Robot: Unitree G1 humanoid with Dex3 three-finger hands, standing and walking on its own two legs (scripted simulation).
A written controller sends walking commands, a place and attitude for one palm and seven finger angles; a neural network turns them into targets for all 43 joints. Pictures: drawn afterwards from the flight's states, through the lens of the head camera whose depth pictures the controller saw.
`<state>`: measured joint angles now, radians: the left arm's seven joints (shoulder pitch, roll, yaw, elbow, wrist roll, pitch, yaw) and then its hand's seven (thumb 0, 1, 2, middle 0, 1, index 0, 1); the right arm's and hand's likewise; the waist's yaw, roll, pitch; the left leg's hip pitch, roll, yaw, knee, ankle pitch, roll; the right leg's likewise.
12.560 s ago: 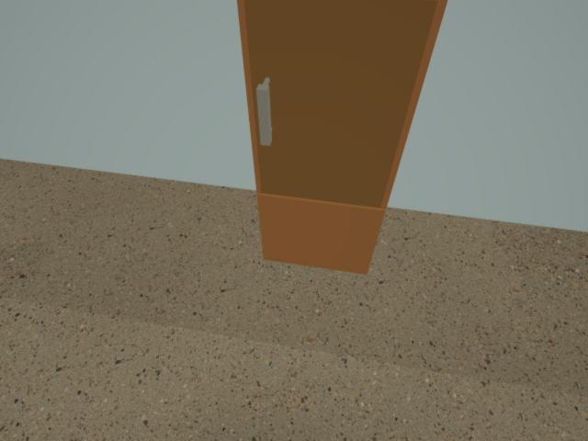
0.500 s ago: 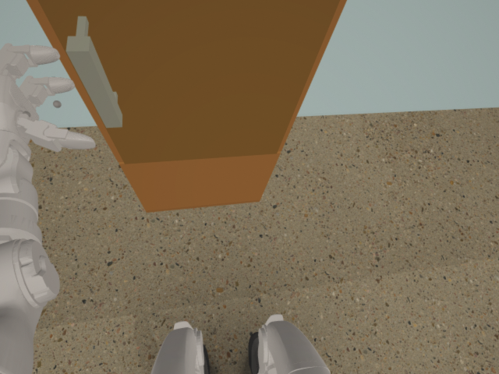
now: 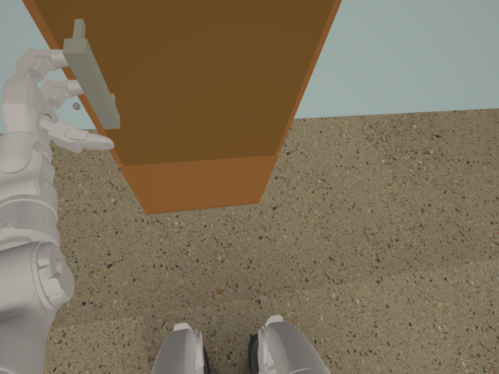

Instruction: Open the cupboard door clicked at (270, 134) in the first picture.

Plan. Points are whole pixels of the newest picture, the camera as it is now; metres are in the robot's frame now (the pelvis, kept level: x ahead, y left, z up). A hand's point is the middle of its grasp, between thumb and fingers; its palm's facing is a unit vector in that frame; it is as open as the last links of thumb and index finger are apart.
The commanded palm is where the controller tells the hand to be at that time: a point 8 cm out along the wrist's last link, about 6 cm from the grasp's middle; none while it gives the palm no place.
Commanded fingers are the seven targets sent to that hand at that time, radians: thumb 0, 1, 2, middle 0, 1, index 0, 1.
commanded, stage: slide the fingers in behind the handle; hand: left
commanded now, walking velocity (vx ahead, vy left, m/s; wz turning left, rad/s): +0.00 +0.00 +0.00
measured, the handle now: (97, 79) +0.56 +0.20 +0.06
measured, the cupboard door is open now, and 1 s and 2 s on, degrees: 0 1 0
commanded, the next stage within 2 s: close the thumb around the handle in 1.08 s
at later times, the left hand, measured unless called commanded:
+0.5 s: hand (107, 104) +0.51 +0.18 +0.06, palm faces +0.07 -1.00 -0.01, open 14.0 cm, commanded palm +0.49 +0.21 +0.06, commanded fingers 0.00 -0.50 0.30 -0.30 -1.20 -0.30 -1.20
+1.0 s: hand (114, 107) +0.51 +0.17 +0.06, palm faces +0.08 -1.00 -0.02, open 14.0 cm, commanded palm +0.48 +0.21 +0.06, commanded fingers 0.00 -0.50 0.30 -0.30 -1.20 -0.30 -1.20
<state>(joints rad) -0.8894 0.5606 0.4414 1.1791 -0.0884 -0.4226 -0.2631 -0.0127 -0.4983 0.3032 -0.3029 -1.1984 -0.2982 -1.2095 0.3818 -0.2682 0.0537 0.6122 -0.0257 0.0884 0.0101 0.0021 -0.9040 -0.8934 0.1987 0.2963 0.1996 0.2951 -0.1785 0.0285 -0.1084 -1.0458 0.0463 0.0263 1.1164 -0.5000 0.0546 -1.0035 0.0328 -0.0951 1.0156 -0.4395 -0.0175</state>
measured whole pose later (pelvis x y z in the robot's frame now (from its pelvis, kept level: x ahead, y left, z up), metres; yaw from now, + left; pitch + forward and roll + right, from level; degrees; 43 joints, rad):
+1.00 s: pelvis +0.00 -0.01 +0.00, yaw +1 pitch +23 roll -3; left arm -0.88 0.42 0.36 1.17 -0.07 -0.47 -0.12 -0.01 -0.50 0.30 -0.30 -1.20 -0.28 -1.20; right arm 0.38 -0.26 0.03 0.63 -0.04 0.07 0.03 0.00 -0.90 -0.89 0.20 0.30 0.20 0.30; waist -0.17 0.04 -0.12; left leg -1.01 0.04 0.03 1.10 -0.50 0.04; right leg -0.98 0.03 -0.09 1.02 -0.45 -0.03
